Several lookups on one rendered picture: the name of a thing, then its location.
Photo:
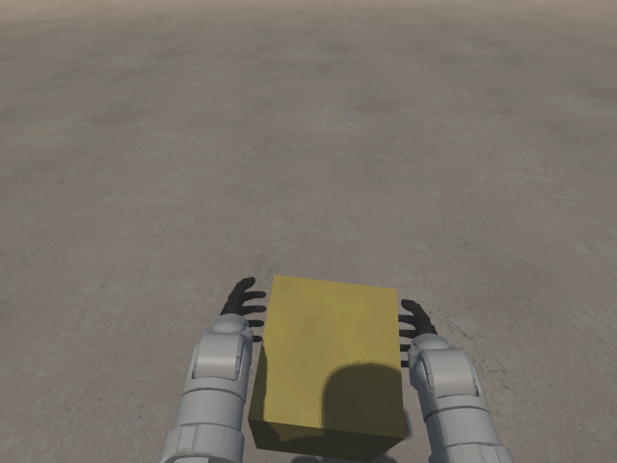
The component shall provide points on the robot left hand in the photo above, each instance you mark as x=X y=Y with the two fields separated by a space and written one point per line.
x=238 y=297

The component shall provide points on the robot left forearm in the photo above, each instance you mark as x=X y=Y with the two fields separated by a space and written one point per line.
x=209 y=418

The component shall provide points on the robot right forearm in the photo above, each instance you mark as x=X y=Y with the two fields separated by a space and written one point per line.
x=453 y=404

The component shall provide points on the robot right hand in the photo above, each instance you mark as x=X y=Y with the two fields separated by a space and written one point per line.
x=419 y=319

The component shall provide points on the carton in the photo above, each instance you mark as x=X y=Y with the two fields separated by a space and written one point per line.
x=328 y=381

